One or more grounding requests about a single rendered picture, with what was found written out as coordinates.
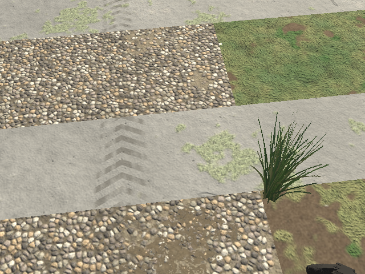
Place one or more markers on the robot right hand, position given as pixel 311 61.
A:
pixel 337 268

